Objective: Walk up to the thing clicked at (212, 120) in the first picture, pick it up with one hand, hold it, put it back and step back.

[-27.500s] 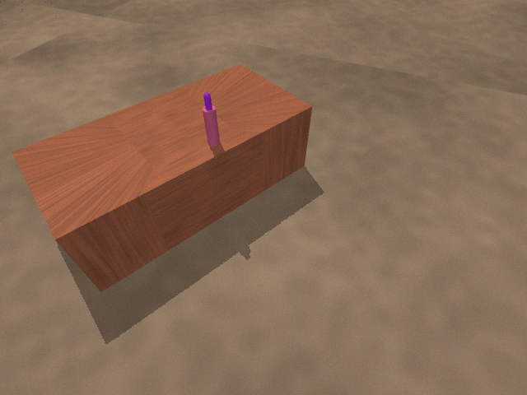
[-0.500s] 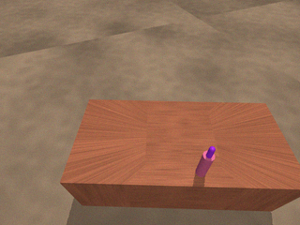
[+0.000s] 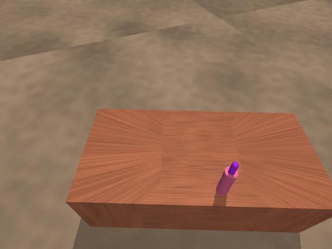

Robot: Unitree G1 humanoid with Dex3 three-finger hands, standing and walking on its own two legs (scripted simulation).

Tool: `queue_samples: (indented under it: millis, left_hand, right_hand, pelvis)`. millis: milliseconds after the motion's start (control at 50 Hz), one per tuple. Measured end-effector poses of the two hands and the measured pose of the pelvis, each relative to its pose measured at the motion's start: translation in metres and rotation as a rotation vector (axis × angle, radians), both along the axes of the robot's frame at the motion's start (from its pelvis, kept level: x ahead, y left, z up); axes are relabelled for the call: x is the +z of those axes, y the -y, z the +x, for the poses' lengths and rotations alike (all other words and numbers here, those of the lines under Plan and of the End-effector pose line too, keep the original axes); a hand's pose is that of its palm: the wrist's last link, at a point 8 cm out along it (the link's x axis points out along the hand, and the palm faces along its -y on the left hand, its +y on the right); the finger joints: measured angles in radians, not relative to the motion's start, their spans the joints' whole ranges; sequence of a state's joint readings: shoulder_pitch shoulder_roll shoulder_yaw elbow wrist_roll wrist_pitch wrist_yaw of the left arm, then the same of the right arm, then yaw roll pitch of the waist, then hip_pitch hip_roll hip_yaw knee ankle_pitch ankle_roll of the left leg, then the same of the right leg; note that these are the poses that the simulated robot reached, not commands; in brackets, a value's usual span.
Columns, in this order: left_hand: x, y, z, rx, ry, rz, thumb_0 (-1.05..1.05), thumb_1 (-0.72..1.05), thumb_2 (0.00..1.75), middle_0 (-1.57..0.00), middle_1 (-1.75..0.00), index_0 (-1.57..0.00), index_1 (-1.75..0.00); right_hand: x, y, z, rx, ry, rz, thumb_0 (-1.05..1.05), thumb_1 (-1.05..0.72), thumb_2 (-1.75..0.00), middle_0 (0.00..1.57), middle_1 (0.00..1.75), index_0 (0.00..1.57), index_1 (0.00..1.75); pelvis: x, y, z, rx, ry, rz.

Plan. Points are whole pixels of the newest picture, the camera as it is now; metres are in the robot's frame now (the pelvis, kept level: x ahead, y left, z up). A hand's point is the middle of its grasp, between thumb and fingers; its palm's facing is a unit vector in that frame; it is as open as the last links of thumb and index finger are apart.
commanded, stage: stand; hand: right
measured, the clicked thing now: (228, 178) +0.43 -0.24 -0.28
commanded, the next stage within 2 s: step back in 0.28 s
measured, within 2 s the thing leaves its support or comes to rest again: neither
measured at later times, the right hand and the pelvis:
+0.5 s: hand out of the picture +0.07 -0.28 -0.17, palm faces -0.01 +0.93 -0.37, open 7.3 cm; pelvis -0.03 -0.02 -0.02, yaw +0 degrees
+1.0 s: hand out of the picture -0.05 -0.24 -0.15, palm faces -0.04 +0.90 -0.44, open 7.4 cm; pelvis -0.12 +0.03 -0.01, yaw -1 degrees
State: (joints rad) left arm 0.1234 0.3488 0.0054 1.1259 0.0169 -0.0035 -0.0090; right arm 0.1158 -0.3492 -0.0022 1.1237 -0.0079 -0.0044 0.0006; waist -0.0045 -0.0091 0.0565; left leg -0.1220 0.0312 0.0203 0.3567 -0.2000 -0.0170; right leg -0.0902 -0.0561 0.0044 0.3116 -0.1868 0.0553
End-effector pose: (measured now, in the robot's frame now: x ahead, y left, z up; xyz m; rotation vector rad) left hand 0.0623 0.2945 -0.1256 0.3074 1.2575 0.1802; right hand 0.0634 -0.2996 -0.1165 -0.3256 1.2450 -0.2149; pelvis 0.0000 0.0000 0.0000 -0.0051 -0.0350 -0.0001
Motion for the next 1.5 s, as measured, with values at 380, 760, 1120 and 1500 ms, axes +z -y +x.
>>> queue_samples:
  millis: [380, 760, 1120, 1500]
  left_hand:
    - [-0.001, -0.008, 0.004, 0.013, 0.026, 0.028, 0.00, 0.90, 0.90, -0.20, -0.30, -0.20, -0.30]
    - [-0.012, -0.025, -0.030, -0.032, 0.094, 0.069, 0.01, 0.90, 0.90, -0.20, -0.30, -0.20, -0.30]
    - [-0.016, -0.029, -0.092, -0.080, 0.044, 0.033, 0.01, 0.90, 0.90, -0.20, -0.30, -0.20, -0.30]
    - [0.020, -0.019, -0.143, -0.109, 0.208, 0.079, 0.01, 0.90, 0.90, -0.20, -0.30, -0.20, -0.30]
  right_hand:
    - [-0.003, 0.004, 0.006, -0.005, 0.007, 0.003, 0.01, -0.91, -0.89, 0.21, 0.30, 0.21, 0.30]
    - [-0.014, 0.014, -0.049, 0.037, -0.018, -0.063, 0.00, -0.91, -0.89, 0.20, 0.30, 0.21, 0.29]
    - [0.000, -0.010, -0.123, -0.015, 0.061, -0.077, 0.01, -0.90, -0.89, 0.21, 0.30, 0.21, 0.30]
    - [-0.019, -0.004, -0.210, 0.012, 0.031, -0.040, 0.01, -0.91, -0.89, 0.21, 0.30, 0.21, 0.30]
  pelvis:
    - [-0.005, 0.002, -0.011, -0.002, -0.008, 0.005]
    - [-0.027, -0.008, -0.076, 0.027, -0.040, -0.008]
    - [-0.019, -0.024, -0.138, -0.060, -0.012, -0.001]
    - [-0.019, -0.021, -0.225, -0.035, -0.022, 0.019]
